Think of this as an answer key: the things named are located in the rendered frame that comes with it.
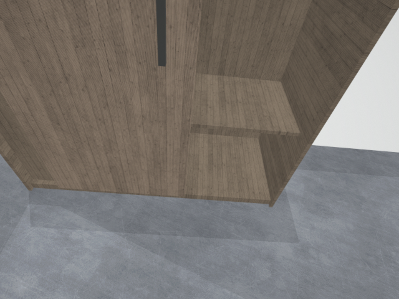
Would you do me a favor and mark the wardrobe door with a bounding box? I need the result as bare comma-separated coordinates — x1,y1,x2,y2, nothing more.
0,0,202,197
0,91,54,181

